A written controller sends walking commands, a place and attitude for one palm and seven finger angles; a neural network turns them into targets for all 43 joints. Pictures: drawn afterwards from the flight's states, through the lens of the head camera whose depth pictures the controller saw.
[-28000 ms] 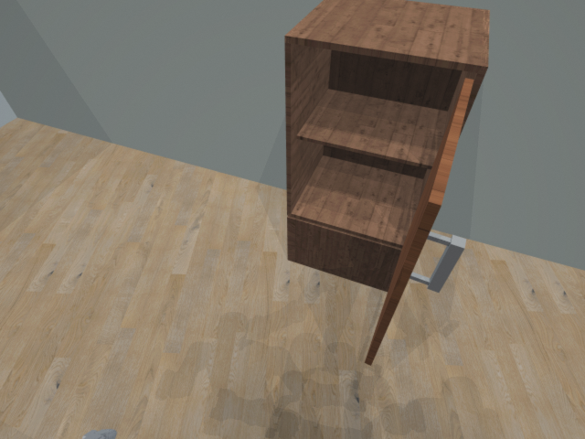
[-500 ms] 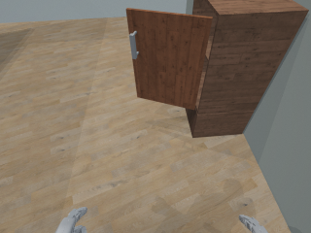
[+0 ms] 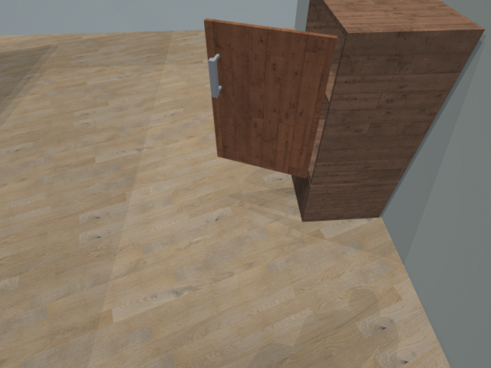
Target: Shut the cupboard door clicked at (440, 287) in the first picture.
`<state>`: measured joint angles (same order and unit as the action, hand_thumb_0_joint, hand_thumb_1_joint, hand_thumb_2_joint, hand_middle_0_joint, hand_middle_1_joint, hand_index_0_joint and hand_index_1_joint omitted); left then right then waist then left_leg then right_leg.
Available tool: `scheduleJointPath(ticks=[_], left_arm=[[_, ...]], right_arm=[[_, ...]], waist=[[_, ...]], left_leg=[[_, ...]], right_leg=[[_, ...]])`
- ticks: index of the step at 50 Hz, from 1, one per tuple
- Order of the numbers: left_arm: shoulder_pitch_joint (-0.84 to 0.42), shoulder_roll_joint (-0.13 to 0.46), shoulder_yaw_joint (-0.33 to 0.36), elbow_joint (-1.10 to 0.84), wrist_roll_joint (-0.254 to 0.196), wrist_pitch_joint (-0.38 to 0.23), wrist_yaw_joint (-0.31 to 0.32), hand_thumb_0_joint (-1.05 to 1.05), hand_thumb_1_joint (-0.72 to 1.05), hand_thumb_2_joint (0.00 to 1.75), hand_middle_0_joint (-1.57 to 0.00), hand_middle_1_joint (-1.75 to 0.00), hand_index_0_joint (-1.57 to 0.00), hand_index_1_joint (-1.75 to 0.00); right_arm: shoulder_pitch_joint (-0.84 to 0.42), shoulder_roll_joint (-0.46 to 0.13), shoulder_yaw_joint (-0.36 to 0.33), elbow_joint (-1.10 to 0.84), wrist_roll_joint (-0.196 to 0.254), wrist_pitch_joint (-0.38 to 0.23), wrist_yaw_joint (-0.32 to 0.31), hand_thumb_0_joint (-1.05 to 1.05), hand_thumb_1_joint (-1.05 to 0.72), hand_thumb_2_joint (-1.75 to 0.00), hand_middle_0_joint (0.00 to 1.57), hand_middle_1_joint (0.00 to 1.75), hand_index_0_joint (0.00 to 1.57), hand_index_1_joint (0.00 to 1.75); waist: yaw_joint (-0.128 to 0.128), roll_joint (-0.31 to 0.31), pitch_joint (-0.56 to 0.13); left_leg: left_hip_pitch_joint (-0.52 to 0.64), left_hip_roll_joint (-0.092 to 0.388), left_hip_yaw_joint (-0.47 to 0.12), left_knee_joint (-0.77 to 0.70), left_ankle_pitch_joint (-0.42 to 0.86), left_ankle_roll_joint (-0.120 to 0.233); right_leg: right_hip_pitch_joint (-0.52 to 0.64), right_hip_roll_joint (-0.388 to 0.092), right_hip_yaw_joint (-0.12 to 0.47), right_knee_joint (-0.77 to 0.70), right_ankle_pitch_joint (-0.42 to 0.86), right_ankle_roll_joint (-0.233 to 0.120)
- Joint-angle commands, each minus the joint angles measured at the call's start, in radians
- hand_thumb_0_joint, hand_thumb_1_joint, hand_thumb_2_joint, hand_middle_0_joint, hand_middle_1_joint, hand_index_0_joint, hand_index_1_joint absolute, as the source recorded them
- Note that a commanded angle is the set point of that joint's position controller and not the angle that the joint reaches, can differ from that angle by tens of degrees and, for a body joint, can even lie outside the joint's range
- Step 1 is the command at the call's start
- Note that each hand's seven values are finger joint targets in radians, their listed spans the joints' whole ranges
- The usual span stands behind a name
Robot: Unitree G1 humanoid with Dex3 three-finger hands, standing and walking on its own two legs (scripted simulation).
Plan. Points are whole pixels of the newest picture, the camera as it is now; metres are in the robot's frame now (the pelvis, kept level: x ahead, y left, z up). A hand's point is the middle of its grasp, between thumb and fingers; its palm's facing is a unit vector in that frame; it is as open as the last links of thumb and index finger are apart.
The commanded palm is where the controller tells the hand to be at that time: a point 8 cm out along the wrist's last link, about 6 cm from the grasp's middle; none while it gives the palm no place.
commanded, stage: let the arm hang, fingers relaxed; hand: left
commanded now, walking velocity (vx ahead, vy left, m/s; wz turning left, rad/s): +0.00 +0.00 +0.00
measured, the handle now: (216, 75) +1.03 +0.16 -0.04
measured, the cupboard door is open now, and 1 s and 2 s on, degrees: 67 67 67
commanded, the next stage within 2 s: look to check the result in 0.38 s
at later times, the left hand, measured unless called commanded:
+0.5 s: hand out of the picture -0.02 +0.16 -0.18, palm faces +0.03 -0.98 -0.17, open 7.4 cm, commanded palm none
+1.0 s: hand out of the picture +0.02 +0.17 -0.17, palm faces +0.01 -0.98 -0.20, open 7.4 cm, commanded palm none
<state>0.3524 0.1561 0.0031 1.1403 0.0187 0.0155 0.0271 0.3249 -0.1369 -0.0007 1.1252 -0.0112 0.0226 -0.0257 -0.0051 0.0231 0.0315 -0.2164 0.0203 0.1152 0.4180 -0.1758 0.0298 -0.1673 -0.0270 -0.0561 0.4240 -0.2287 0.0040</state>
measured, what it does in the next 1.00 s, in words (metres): stands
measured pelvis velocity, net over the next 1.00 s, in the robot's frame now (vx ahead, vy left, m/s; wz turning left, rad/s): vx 0.02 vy -0.01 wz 0.00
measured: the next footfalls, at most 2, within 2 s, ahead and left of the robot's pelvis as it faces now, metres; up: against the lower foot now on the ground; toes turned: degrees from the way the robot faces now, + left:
right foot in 1.78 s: +0.12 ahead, -0.13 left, +0.00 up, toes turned +23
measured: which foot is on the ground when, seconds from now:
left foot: down 0.00-1.00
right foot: down 0.00-1.00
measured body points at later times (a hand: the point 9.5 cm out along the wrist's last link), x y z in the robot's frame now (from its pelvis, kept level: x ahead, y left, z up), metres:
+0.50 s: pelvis +0.01 -0.01 +0.00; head +0.01 -0.01 +0.45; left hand -0.02 +0.21 -0.16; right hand -0.02 -0.22 -0.16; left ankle +0.03 +0.10 -0.74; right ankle +0.00 -0.12 -0.74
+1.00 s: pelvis +0.02 -0.01 +0.00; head +0.03 -0.01 +0.45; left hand +0.02 +0.22 -0.16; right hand +0.02 -0.24 -0.16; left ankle +0.03 +0.10 -0.74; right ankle +0.00 -0.12 -0.74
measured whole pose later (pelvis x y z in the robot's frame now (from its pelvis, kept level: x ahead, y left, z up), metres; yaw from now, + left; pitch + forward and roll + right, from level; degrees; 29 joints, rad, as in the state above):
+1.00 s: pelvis +0.02 -0.01 +0.00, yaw +0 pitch -1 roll +0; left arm 0.27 0.17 0.01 1.13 0.02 0.00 0.02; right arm 0.25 -0.17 -0.01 1.13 -0.01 0.00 -0.03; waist -0.01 0.00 0.04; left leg -0.18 0.03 0.11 0.38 -0.18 0.01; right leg -0.13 -0.02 -0.06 0.39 -0.24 -0.01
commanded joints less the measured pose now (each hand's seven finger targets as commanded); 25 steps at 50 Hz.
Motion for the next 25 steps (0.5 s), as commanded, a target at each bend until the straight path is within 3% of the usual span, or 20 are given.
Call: scheduleJointPath(ticks=[1,18,25], left_arm=[[0.052,0.078,0.018,-0.021,-0.003,-0.015,0.011,0.00,0.90,0.90,-0.20,-0.30,-0.20,-0.30],[0.049,0.061,0.022,-0.025,-0.003,-0.025,0.013,0.00,0.90,0.90,-0.20,-0.30,-0.20,-0.30],[0.043,0.079,0.024,-0.028,-0.003,-0.028,0.012,0.00,0.90,0.90,-0.20,-0.30,-0.20,-0.30]], right_arm=[[0.062,-0.091,-0.018,-0.024,-0.004,-0.015,-0.008,0.00,-0.90,-0.90,0.20,0.30,0.20,0.30],[0.066,-0.068,-0.021,-0.023,-0.003,-0.021,-0.011,0.00,-0.90,-0.90,0.20,0.30,0.20,0.30],[0.057,-0.092,-0.022,-0.024,0.000,-0.022,-0.011,0.00,-0.90,-0.90,0.20,0.30,0.20,0.30]], waist=[[-0.002,-0.032,0.077],[-0.004,-0.021,0.078],[-0.004,-0.022,0.056]], left_leg=[[-0.015,0.092,-0.132,-0.125,-0.120,0.005],[0.003,0.085,-0.114,-0.106,-0.052,-0.002],[0.026,0.088,-0.117,-0.098,-0.021,-0.001]], right_leg=[[-0.105,-0.063,0.083,-0.108,-0.063,-0.040],[-0.094,-0.068,0.093,-0.117,-0.007,-0.040],[-0.081,-0.067,0.093,-0.120,0.002,-0.042]])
